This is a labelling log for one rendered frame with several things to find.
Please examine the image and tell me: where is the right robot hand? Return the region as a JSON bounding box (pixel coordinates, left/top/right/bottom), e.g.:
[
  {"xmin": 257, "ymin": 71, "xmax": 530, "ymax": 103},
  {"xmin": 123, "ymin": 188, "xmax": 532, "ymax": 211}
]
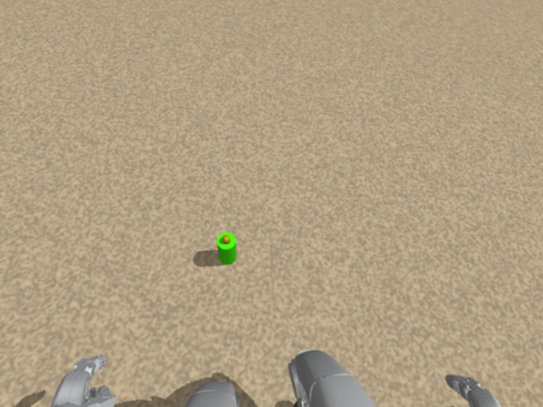
[{"xmin": 445, "ymin": 375, "xmax": 501, "ymax": 407}]

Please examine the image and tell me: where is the bottle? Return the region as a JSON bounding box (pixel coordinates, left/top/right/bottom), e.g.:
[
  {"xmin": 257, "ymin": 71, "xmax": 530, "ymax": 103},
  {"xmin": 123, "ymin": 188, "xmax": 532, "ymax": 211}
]
[{"xmin": 217, "ymin": 232, "xmax": 237, "ymax": 265}]

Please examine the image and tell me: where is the left robot hand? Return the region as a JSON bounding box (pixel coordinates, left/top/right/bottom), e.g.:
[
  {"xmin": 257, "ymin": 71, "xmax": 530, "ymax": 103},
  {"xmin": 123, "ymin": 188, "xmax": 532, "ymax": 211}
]
[{"xmin": 50, "ymin": 355, "xmax": 116, "ymax": 407}]

